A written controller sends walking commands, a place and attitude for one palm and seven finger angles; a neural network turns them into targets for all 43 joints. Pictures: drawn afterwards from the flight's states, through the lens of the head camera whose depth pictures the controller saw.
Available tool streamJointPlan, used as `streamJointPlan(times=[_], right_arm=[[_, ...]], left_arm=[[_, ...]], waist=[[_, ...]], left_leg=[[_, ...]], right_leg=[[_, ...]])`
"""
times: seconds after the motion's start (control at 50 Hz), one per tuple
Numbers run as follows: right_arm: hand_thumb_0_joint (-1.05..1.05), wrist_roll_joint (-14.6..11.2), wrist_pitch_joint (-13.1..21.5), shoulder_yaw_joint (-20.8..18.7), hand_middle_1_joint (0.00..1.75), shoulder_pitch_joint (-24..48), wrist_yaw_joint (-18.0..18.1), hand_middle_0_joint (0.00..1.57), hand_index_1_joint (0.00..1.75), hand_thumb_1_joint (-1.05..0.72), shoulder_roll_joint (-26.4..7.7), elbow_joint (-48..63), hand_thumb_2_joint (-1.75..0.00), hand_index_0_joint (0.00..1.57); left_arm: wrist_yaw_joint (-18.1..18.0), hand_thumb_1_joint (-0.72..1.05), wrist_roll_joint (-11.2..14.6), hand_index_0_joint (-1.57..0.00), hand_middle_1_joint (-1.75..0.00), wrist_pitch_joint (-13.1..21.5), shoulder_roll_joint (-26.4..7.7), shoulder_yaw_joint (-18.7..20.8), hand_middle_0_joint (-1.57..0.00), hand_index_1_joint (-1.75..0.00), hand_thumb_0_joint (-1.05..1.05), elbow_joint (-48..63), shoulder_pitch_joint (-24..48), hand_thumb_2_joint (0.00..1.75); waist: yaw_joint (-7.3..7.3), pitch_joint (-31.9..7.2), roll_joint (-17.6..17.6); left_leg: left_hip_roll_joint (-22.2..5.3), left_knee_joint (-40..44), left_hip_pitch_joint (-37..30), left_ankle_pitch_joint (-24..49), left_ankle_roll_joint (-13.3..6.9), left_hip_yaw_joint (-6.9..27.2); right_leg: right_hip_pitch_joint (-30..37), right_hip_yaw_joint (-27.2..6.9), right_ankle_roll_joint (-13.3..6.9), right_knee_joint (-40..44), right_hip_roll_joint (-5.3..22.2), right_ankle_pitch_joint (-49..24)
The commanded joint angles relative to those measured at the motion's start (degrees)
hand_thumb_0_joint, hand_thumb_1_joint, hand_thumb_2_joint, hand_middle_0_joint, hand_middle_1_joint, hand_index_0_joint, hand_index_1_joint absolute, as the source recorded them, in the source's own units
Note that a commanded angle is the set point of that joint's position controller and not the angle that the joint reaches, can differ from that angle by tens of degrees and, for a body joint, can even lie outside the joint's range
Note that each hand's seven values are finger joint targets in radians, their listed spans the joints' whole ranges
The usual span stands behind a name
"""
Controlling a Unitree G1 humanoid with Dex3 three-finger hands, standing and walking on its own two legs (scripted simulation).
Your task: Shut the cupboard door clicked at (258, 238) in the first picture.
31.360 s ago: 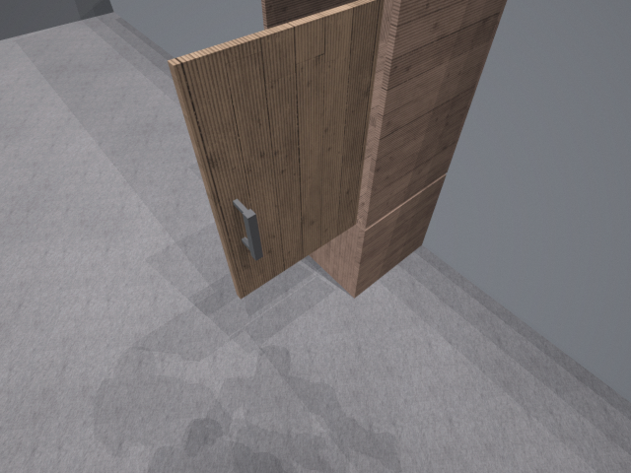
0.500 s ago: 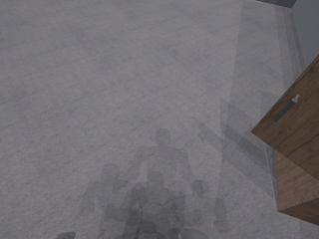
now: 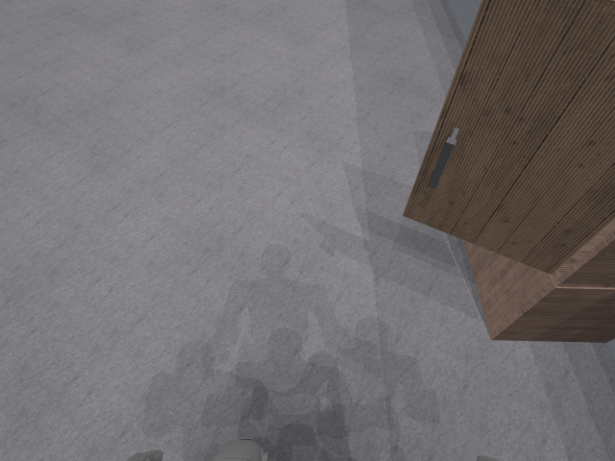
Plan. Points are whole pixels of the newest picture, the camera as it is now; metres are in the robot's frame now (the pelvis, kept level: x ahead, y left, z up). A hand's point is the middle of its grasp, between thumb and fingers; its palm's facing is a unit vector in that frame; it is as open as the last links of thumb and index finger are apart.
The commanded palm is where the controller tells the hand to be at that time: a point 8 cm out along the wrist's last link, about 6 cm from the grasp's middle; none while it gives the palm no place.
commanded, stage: turn to face it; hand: left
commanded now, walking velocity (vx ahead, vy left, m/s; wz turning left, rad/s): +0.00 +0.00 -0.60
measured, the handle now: (443, 158) +0.72 -0.25 -0.09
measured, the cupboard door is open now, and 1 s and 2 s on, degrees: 63 63 63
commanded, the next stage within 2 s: take the last steps up to it in 0.56 s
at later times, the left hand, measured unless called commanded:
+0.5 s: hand (210, 420) +0.19 +0.16 -0.16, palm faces -0.26 -0.93 -0.27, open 7.4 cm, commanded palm none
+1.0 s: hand (230, 417) +0.19 +0.13 -0.17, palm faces -0.38 -0.91 -0.15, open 7.4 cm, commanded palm none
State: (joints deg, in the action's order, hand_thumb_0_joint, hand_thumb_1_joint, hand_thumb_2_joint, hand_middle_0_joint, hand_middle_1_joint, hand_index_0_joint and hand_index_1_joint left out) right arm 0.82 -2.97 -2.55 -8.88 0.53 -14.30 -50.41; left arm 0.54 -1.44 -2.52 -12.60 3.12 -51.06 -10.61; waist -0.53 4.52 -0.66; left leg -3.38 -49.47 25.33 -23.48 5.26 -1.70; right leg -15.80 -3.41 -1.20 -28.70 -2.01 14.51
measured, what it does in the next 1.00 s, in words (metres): steps on the spot, turning right: left foot, then right foot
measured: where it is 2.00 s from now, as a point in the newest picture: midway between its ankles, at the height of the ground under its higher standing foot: outside the picture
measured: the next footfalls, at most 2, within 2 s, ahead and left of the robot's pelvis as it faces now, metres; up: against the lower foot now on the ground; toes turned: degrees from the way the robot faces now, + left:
left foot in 0.08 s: +0.06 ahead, +0.13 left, +0.00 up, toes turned -1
right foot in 0.46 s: +0.01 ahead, -0.13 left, +0.00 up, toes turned -19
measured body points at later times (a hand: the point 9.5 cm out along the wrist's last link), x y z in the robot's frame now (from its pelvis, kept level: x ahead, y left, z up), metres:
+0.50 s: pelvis +0.02 -0.01 -0.01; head +0.05 -0.03 +0.43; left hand +0.20 +0.21 -0.14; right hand -0.03 -0.27 -0.16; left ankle +0.02 +0.13 -0.72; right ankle -0.03 -0.12 -0.74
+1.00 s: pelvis +0.06 -0.02 +0.01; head +0.09 +0.00 +0.46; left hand +0.21 +0.18 -0.15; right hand -0.04 -0.24 -0.12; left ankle +0.09 +0.09 -0.74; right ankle +0.00 -0.16 -0.65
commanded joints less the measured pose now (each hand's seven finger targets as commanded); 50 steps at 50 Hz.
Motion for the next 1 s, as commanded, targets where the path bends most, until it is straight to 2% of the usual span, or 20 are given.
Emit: streamJointPlan(times=[0.0, 0.02, 0.06, 0.08, 0.18, 0.32, 0.38, 0.4, 0.44, 0.46, 0.48, 0.56, 0.66, 0.72, 0.74, 0.76, 0.78, 0.8, 0.86, 0.98], right_arm=[[0.00, -0.5, 2.3, -1.1, 0.30, -3.5, 1.1, 0.20, 0.30, -0.90, -5.0, 3.6, -0.90, 0.20], [0.00, -0.6, 2.6, -1.2, 0.30, -6.1, 1.2, 0.20, 0.30, -0.90, -5.5, 2.8, -0.90, 0.20], [0.00, 0.8, 3.4, -2.5, 0.30, -8.1, 1.6, 0.20, 0.30, -0.90, -14.5, 3.2, -0.90, 0.20], [0.00, 1.1, 3.2, -2.6, 0.30, -8.8, 1.8, 0.20, 0.30, -0.90, -15.0, 3.6, -0.90, 0.20], [0.00, 1.1, 3.4, -1.4, 0.30, -4.3, 2.0, 0.20, 0.30, -0.90, -9.7, 4.1, -0.90, 0.20], [0.00, 1.0, 2.9, -2.3, 0.30, -8.3, 1.3, 0.20, 0.30, -0.90, -10.7, 0.6, -0.90, 0.20], [0.00, 0.7, 2.6, -2.8, 0.30, -7.0, 1.1, 0.20, 0.30, -0.90, -11.3, 0.2, -0.90, 0.20], [0.00, 0.3, 2.5, -2.8, 0.30, -6.0, 0.9, 0.20, 0.30, -0.90, -10.8, 0.3, -0.90, 0.20], [0.00, -0.2, 2.1, -1.1, 0.30, -2.8, 0.5, 0.20, 0.30, -0.90, -4.0, 3.5, -0.90, 0.20], [0.00, -0.2, 1.5, -0.8, 0.30, -0.4, 1.1, 0.20, 0.30, -0.90, -4.6, 4.0, -0.90, 0.20], [0.00, -0.2, 1.4, -0.8, 0.30, -1.7, 1.6, 0.20, 0.30, -0.90, -4.3, 2.6, -0.90, 0.20], [0.00, 0.0, 1.1, -0.8, 0.30, -4.6, 0.7, 0.20, 0.30, -0.90, -4.0, -0.9, -0.90, 0.20], [0.00, 0.0, 1.5, -0.5, 0.30, -4.4, 0.5, 0.20, 0.30, -0.90, -2.4, -1.0, -0.90, 0.20], [0.00, 0.6, 2.9, -0.3, 0.30, -9.8, 0.8, 0.20, 0.30, -0.90, -2.4, -2.5, -0.90, 0.20], [0.00, 0.8, 3.6, -0.6, 0.30, -12.9, 0.9, 0.20, 0.30, -0.90, -4.2, -3.6, -0.90, 0.20], [0.00, 1.7, 4.0, -1.8, 0.30, -15.9, 1.3, 0.20, 0.30, -0.90, -9.4, -4.3, -0.90, 0.20], [0.00, 2.2, 4.0, -2.6, 0.30, -20.3, 1.8, 0.20, 0.30, -0.90, -13.9, -4.2, -0.90, 0.20], [0.00, 2.0, 4.3, -2.7, 0.30, -19.5, 2.0, 0.20, 0.30, -0.90, -13.9, -4.6, -0.90, 0.20], [0.00, 1.6, 5.3, -1.2, 0.30, -11.9, 1.9, 0.20, 0.30, -0.90, -8.5, -2.6, -0.90, 0.20], [0.00, 1.2, 6.3, -1.2, 0.30, -17.1, 1.7, 0.20, 0.30, -0.90, -6.4, -6.1, -0.90, 0.20]], left_arm=[[-0.6, 0.90, 0.3, -0.20, -0.30, 0.8, -13.1, 3.6, -0.20, -0.30, 0.00, 4.4, 1.6, 0.90], [-0.6, 0.90, 0.5, -0.20, -0.30, 0.6, -12.0, 3.5, -0.20, -0.30, 0.00, 4.5, 2.7, 0.90], [0.3, 0.90, 1.3, -0.20, -0.30, 0.1, -6.3, 2.3, -0.20, -0.30, 0.00, 6.3, 0.0, 0.90], [0.5, 0.90, 0.5, -0.20, -0.30, 0.1, -8.1, 2.5, -0.20, -0.30, 0.00, 6.9, 2.0, 0.90], [1.5, 0.90, 0.4, -0.20, -0.30, -0.6, -6.2, 2.5, -0.20, -0.30, 0.00, 4.7, 2.2, 0.90], [1.6, 0.90, 0.3, -0.20, -0.30, -0.4, -4.5, 1.4, -0.20, -0.30, 0.00, 5.0, 5.3, 0.90], [1.2, 0.90, 0.4, -0.20, -0.30, 0.2, -5.2, 1.5, -0.20, -0.30, 0.00, 3.5, 1.7, 0.90], [1.0, 0.90, 0.3, -0.20, -0.30, 0.5, -6.9, 1.9, -0.20, -0.30, 0.00, 2.4, -1.8, 0.90], [-0.3, 0.90, -0.1, -0.20, -0.30, 1.6, -16.3, 3.4, -0.20, -0.30, 0.00, 0.2, -7.6, 0.90], [-0.8, 0.90, 0.4, -0.20, -0.30, 1.6, -16.3, 3.2, -0.20, -0.30, 0.00, 0.1, -8.5, 0.90], [-1.4, 0.90, 0.1, -0.20, -0.30, 2.0, -14.8, 3.4, -0.20, -0.30, 0.00, -0.1, -6.1, 0.90], [-1.7, 0.90, 0.2, -0.20, -0.30, 1.9, -10.0, 1.8, -0.20, -0.30, 0.00, 1.9, 1.0, 0.90], [-1.4, 0.90, -0.2, -0.20, -0.30, 1.6, -10.7, 2.3, -0.20, -0.30, 0.00, 0.7, 0.0, 0.90], [-0.6, 0.90, 0.2, -0.20, -0.30, 1.4, -9.8, 2.5, -0.20, -0.30, 0.00, -0.2, 1.1, 0.90], [-0.3, 0.90, 0.5, -0.20, -0.30, 1.1, -8.2, 2.1, -0.20, -0.30, 0.00, 0.1, 1.3, 0.90], [0.4, 0.90, 0.8, -0.20, -0.30, 0.8, -4.0, 1.5, -0.20, -0.30, 0.00, 1.0, 0.0, 0.90], [0.7, 0.90, 0.5, -0.20, -0.30, 1.0, -3.2, 1.2, -0.20, -0.30, 0.00, 3.3, 2.3, 0.90], [1.1, 0.90, -0.6, -0.20, -0.30, 0.8, -5.4, 1.8, -0.20, -0.30, 0.00, 3.7, 5.5, 0.90], [2.4, 0.90, -0.8, -0.20, -0.30, 1.2, -5.2, 2.4, -0.20, -0.30, 0.00, 1.1, 2.8, 0.90], [2.8, 0.90, -0.4, -0.20, -0.30, 1.0, -2.1, 1.4, -0.20, -0.30, 0.00, -0.2, 3.0, 0.90]], waist=[[1.36, -8.5, -7.3], [2.84, -8.7, -6.5], [2.62, -9.7, 18.4], [3.63, -8.5, 15.6], [1.11, -6.8, 10.3], [3.21, -6.8, 13.9], [0.94, -7.4, 12.2], [-0.92, -8.1, 8.9], [-3.98, -7.9, -14.4], [-4.64, -7.0, -9.3], [-2.64, -8.2, -15.7], [1.02, -7.4, -8.9], [0.23, -5.4, -8.3], [2.65, -6.1, -8.3], [4.14, -5.4, -3.4], [5.15, -3.9, 13.0], [7.28, -2.5, 19.3], [7.04, -0.8, 14.8], [2.52, 2.3, 8.9], [3.21, -0.7, 9.5]], left_leg=[[2.0, 15.9, -7.8, 5.7, -0.7, -0.8], [1.1, 23.7, -14.3, 11.1, -1.1, -0.1], [-20.6, 33.5, -24.5, 18.6, -10.4, 20.9], [-25.5, 33.4, -20.6, 23.0, -14.9, 22.8], [-15.4, 27.8, -21.1, 40.3, -12.4, 3.5], [-15.7, 25.6, -21.1, 40.0, -12.0, -0.8], [-15.2, 21.3, -16.8, 34.9, -9.3, -2.8], [-13.3, 17.1, -12.8, 28.5, -6.9, -4.3], [-1.0, -4.9, 7.4, -13.7, -1.2, -7.8], [-1.4, -11.6, 8.6, -13.5, -1.7, -0.9], [-1.5, -15.8, 11.9, -12.2, -1.4, 0.9], [-2.0, -12.2, 4.2, -1.6, -0.7, 0.1], [0.1, 3.2, -1.7, -0.3, -1.2, -2.3], [1.1, 18.6, -13.0, 6.9, -1.7, -4.6], [-0.4, 24.9, -20.8, 6.6, -2.5, -2.5], [-12.2, 32.1, -25.6, -5.7, -6.6, 14.3], [-24.8, 40.8, -23.1, -16.6, -12.6, 30.9], [-25.7, 43.2, -18.7, -17.9, -13.7, 32.5], [-18.8, 41.8, -13.6, -6.2, -11.2, 17.0], [-15.8, 39.4, -20.5, 11.7, -10.6, 2.1]], right_leg=[[3.5, -16.3, -7.4, 3.8, 12.4, -20.8], [-0.9, -15.4, -5.0, 1.1, 10.6, -16.8], [-16.4, -2.0, 1.5, -17.7, -2.2, 15.1], [-16.7, 0.4, 2.2, -29.8, -0.4, 21.8], [-16.1, 3.3, 4.4, -36.1, 3.1, 13.1], [-7.4, 8.5, 3.2, -17.2, 2.1, 11.1], [2.7, 9.6, 1.9, -2.8, 1.4, 1.1], [9.2, 7.4, 1.0, 4.4, 3.0, -6.0], [18.7, -16.1, -9.4, 9.0, 24.8, -34.5], [15.4, -15.2, -12.4, 7.9, 25.0, -38.9], [16.8, -16.6, -12.7, 7.3, 22.8, -39.7], [8.3, -5.4, -9.7, 7.5, 16.1, -31.0], [5.3, -8.2, -10.0, 9.7, 15.3, -17.0], [0.5, -8.2, -7.3, 7.7, 12.0, 2.6], [-7.2, -6.5, -5.3, 4.0, 9.2, 12.1], [-18.4, -1.3, -1.9, -8.5, 1.8, 19.0], [-23.4, 4.7, 0.0, -23.1, -1.3, 21.7], [-24.2, -0.1, -0.3, -31.9, 2.2, 17.7], [-22.5, 0.6, 0.9, -38.5, 5.2, 6.2], [-21.5, 4.2, 2.7, -28.8, 6.0, -1.1]])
